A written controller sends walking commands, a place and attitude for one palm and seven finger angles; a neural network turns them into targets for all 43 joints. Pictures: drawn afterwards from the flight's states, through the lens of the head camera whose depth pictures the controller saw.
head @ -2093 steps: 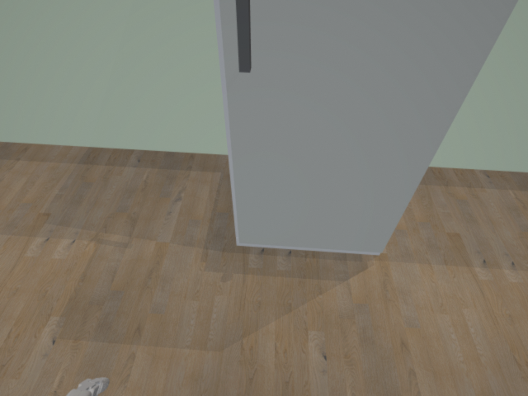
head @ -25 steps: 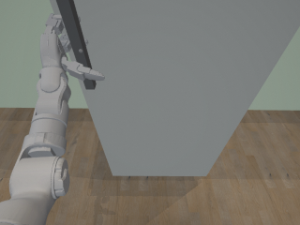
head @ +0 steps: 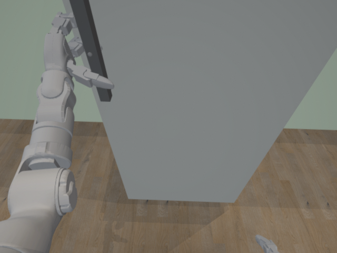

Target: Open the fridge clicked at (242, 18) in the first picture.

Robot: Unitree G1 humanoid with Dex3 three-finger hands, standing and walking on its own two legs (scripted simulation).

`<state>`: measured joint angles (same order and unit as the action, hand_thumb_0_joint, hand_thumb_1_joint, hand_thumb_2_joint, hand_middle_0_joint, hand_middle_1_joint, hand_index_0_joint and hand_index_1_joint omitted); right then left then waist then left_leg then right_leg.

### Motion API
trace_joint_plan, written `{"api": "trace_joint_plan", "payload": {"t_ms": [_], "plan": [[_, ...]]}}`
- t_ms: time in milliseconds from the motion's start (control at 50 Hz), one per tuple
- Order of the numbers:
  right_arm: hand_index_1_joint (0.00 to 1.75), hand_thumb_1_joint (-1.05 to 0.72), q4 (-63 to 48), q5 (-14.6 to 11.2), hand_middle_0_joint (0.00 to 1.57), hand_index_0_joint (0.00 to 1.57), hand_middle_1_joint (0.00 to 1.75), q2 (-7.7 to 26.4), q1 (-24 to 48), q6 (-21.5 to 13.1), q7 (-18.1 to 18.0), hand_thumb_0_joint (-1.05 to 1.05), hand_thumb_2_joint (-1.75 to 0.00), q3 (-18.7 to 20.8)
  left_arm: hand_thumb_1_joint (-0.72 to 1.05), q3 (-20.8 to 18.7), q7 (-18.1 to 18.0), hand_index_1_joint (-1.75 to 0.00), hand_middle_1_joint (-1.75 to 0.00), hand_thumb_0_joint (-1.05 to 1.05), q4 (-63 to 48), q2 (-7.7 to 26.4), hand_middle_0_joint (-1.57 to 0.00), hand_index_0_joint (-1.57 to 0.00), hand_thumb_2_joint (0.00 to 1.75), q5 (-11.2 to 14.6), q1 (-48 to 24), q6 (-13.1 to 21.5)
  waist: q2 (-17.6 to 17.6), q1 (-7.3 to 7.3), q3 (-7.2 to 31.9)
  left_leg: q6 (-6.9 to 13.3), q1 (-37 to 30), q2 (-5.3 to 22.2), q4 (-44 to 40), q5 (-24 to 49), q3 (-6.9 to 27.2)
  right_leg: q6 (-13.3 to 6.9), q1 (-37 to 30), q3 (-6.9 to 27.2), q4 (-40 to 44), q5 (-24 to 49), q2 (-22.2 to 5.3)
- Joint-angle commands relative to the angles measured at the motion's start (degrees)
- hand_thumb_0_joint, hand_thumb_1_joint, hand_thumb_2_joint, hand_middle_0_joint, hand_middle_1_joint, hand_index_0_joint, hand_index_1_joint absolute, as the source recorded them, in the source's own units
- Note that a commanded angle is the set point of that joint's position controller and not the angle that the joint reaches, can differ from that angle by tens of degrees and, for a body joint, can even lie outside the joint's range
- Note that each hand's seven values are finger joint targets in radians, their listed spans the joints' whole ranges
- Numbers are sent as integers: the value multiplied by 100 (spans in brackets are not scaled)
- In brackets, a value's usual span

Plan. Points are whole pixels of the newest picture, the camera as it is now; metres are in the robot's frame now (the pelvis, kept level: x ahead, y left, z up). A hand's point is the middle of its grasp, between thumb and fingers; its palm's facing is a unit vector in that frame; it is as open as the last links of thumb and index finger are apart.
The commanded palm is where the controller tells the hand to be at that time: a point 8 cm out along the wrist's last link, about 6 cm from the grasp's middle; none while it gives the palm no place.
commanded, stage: slip the hand off the handle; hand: left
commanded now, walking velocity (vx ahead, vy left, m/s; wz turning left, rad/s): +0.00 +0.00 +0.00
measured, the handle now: (95, 42) +0.49 +0.18 +0.26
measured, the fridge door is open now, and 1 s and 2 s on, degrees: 0 0 0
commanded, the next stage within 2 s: draw the hand back to the body in 2.00 s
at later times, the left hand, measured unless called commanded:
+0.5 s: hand (87, 54) +0.46 +0.18 +0.25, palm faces +0.13 -0.99 -0.10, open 14.5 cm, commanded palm +0.43 +0.29 +0.24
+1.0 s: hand (22, 69) +0.40 +0.30 +0.25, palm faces +0.14 -0.99 -0.06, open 14.7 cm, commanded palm +0.37 +0.34 +0.24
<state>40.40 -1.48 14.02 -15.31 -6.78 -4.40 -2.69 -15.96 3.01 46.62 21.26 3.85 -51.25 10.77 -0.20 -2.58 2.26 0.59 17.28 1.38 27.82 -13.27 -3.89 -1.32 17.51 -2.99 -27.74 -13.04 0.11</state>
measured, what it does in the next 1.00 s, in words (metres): stands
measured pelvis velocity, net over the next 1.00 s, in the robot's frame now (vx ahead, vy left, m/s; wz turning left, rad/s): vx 0.02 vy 0.03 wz -0.02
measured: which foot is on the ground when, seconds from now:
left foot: down 0.00-1.00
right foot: down 0.00-1.00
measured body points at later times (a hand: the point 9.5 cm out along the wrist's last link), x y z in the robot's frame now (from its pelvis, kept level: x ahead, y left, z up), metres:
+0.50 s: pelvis -0.04 +0.01 -0.01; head -0.02 +0.01 +0.44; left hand +0.44 +0.24 +0.26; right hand -0.02 -0.28 -0.12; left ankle +0.01 +0.11 -0.74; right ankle +0.01 -0.10 -0.74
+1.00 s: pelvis +0.02 +0.03 +0.00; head +0.01 +0.04 +0.45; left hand +0.38 +0.35 +0.25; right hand +0.15 -0.23 -0.09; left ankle +0.01 +0.11 -0.74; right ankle +0.01 -0.10 -0.74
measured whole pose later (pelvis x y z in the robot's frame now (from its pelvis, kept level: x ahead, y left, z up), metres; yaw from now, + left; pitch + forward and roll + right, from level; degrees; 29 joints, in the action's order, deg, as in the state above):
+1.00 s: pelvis +0.02 +0.03 +0.00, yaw -1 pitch +3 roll -1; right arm 37.6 -3.0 16.7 -17.1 -9.1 -6.7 -2.8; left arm -21.9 15.1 27.5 28.9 13.6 -34.5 4.1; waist -0.7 1.6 4.3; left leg 3.3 17.5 -2.7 31.2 -16.5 0.0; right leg 0.3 16.8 -1.6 -28.4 -14.5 -0.8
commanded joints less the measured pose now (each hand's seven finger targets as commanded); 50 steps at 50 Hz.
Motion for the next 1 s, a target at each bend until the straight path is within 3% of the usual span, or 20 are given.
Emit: {"api": "trace_joint_plan", "payload": {"t_ms": [0, 40, 100, 120, 180, 200, 260, 320, 380, 500, 540, 620, 640, 700, 760, 820, 860, 940, 960, 980], "plan": [[30, -90, -571, -49, 20, 20, 30, 902, -155, -150, -99, 0, -90, 321, -55, -794, -377, -115, -115, 0, -617, 2553, -25, -25, 20, -77, -3290, 307, 231, -23, 1381, 182, -97, -80, -222, 287, 171, 79, -599, 490, 521, 575, -133], [30, -90, -565, -54, 20, 20, 30, 929, -216, -120, -104, 0, -90, 329, -55, -824, -377, -115, -115, 0, -506, 2725, -25, -25, 20, -89, -3451, 359, 217, -57, 1435, 188, 26, -82, -211, 148, 186, 100, -606, 518, 545, 408, -146], [30, -90, -523, -63, 20, 20, 30, 976, -290, -111, -107, 0, -90, 318, -55, -678, -356, -115, -115, 0, -135, 2769, -25, -25, 20, -97, -3636, 389, 235, -189, 1147, 184, 308, -79, -206, -401, 194, 122, -332, 596, 701, -330, -160], [30, -90, -531, -65, 20, 20, 30, 1006, -320, -104, -110, 0, -90, 342, -55, -775, -369, -115, -115, 0, -54, 2911, -25, -25, 20, -88, -3583, 440, 349, -167, 1143, 195, 398, -72, -193, -473, 212, 123, -357, 598, 719, -463, -171], [30, -90, -518, -61, 20, 20, 30, 1054, -371, -114, -77, 0, -90, 351, -55, -669, -375, -115, -115, 0, 86, 2984, -25, -25, 20, -107, -3832, 507, 167, -257, 1225, 185, 627, -96, -101, -726, 199, 140, -282, 746, 774, -938, -214], [30, -90, -502, -59, 20, 20, 30, 1071, -404, -112, -73, 0, -90, 362, -55, -754, -391, -115, -115, 0, 167, 3118, -25, -25, 20, -110, -3793, 526, 320, -227, 1255, 180, 724, -91, -63, -780, 210, 143, -309, 790, 796, -1108, -229], [30, -90, -473, -52, 20, 20, 30, 1117, -524, -101, -50, 0, -90, 368, -55, -597, -394, -115, -115, 0, 394, 3101, -25, -25, 20, -177, -3959, 602, 216, -348, 1214, 177, 839, -91, -12, -917, 258, 141, -103, 752, 755, -1270, -207], [30, -90, -544, -51, 20, 20, 30, 1140, -526, -91, -60, 0, -90, 392, -55, -738, -391, -115, -115, 0, 542, 3313, -25, -25, 20, -164, -3734, 671, 374, -266, 1309, 190, 1040, -122, 113, -1019, 285, 145, -165, 819, 753, -1566, -240], [30, -90, -564, -45, 20, 20, 30, 1155, -519, -56, -58, 0, -90, 400, -55, -860, -341, -115, -115, 0, 381, 3586, -25, -25, 20, -207, -3772, 725, 206, -179, 1553, 180, 1110, -123, 142, -1039, 299, 124, -291, 895, 673, -1594, -250], [30, -90, -745, -72, 20, 20, 30, 1127, -377, -29, -134, 0, -90, 385, -55, -1235, -235, -115, -115, 0, 142, 3813, -25, -25, 20, -23, -3100, 759, 259, 82, 1479, 176, 1076, -104, 88, -1173, 331, 87, -344, 866, 590, -1720, -211], [30, -90, -824, -76, 20, 20, 30, 1112, -352, -35, -161, 0, -90, 363, -55, -1308, -186, -115, -115, 0, -54, 3773, -25, -25, 20, 36, -2757, 814, 94, 172, 1475, 182, 924, -71, -31, -1158, 362, 54, -378, 754, 479, -1487, -163], [30, -90, -1017, -99, 20, 20, 30, 1122, -343, -103, -196, 0, -90, 387, -55, -1359, 43, -115, -115, 0, -693, 3638, -25, -25, 20, 85, -2130, 952, 46, 211, 1607, 223, 556, -25, -153, -1004, 427, 24, -374, 558, 279, -1006, -58], [30, -90, -1004, -89, 20, 20, 30, 1161, -338, -125, -194, 0, -90, 364, -55, -1436, 121, -115, -115, 0, -906, 3682, -25, -25, 20, 91, -2102, 962, -127, 189, 1656, 219, 417, -8, -222, -919, 491, 7, -313, 533, 227, -804, -20], [30, -90, -1036, -105, 20, 20, 30, 1180, -330, -221, -198, 0, -90, 373, -55, -1283, 521, -115, -115, 0, -1474, 3266, -25, -25, 20, 300, -1930, 883, -385, 90, 1663, 208, -92, 37, -287, -652, 641, -23, -58, 407, 201, -360, 68], [30, -90, -991, -142, 20, 20, 30, 1168, -302, -346, -245, 0, -90, 376, -55, -756, 967, -115, -115, 0, -2047, 2543, -25, -25, 20, 620, -1840, 668, -679, -36, 1606, 151, -821, 99, -292, -252, 875, -52, 360, 268, 192, 33, 114], [30, -90, -1032, -171, 20, 20, 30, 1112, -212, -483, -301, 0, -90, 336, -55, -230, 1244, -115, -115, 0, -2748, 1828, -25, -25, 20, 873, -1665, 283, -1084, -44, 1544, 54, -1380, 115, -260, 318, 1047, -91, 588, 178, 172, 352, 94], [30, -90, -941, -175, 20, 20, 30, 1122, -190, -515, -308, 0, -90, 311, -55, -523, 1268, -115, -115, 0, -2744, 2020, -25, -25, 20, 958, -1356, -64, -1048, 87, 1317, -57, -1298, 104, -282, 552, 1144, -115, 551, 130, 167, 477, 89], [30, -90, -1050, -171, 20, 20, 30, 1043, 30, -519, -255, 0, -90, 263, -55, -873, 1139, -115, -115, 0, -3324, 2077, -25, -25, 20, 1087, -769, -562, -894, 326, 1384, -180, -1320, 47, -162, 1603, 1081, -147, 204, 69, 146, 943, 54], [30, -90, -1073, -159, 20, 20, 30, 1028, 37, -497, -229, 0, -90, 268, -55, -1148, 1079, -115, -115, 0, -3330, 2267, -25, -25, 20, 1090, -438, -653, -575, 421, 1413, -194, -1210, 46, -146, 1751, 1068, -144, 44, 49, 126, 1017, 58], [30, -90, -1118, -163, 20, 20, 30, 1012, 128, -471, -211, 0, -90, 250, -55, -1103, 1046, -115, -115, 0, -3506, 2192, -25, -25, 20, 1089, -431, -704, -481, 399, 1422, -185, -1172, 29, -109, 1934, 985, -129, -31, 54, 119, 1155, 56]]}}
